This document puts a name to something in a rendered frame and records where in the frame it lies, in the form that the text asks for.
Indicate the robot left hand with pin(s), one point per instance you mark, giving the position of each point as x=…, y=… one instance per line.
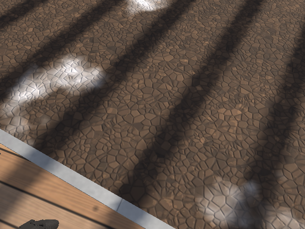
x=40, y=224

